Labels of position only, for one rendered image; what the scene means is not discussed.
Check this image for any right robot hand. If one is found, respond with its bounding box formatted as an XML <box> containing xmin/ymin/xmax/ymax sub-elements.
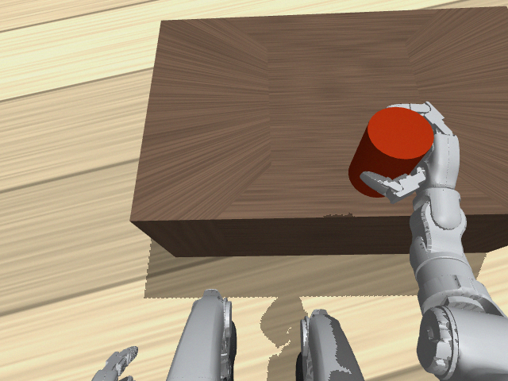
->
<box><xmin>360</xmin><ymin>102</ymin><xmax>460</xmax><ymax>204</ymax></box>

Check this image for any left robot hand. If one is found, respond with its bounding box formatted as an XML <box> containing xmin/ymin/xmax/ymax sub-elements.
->
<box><xmin>91</xmin><ymin>346</ymin><xmax>138</xmax><ymax>381</ymax></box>

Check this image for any left robot foot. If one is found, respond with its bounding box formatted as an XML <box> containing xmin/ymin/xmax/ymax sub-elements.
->
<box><xmin>221</xmin><ymin>321</ymin><xmax>237</xmax><ymax>381</ymax></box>

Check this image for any can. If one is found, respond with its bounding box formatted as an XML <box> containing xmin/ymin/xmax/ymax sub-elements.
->
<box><xmin>348</xmin><ymin>107</ymin><xmax>434</xmax><ymax>198</ymax></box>

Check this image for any right robot arm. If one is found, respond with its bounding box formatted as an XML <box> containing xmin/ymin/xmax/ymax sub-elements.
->
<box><xmin>410</xmin><ymin>187</ymin><xmax>508</xmax><ymax>381</ymax></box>

